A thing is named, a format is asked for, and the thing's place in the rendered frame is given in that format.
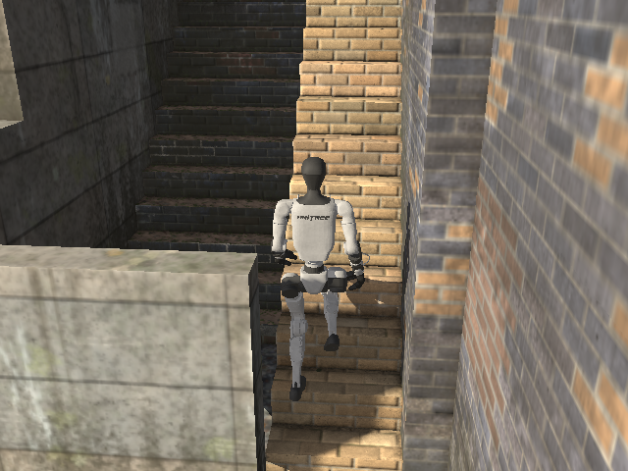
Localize stairs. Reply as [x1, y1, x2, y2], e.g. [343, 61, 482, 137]
[265, 0, 403, 471]

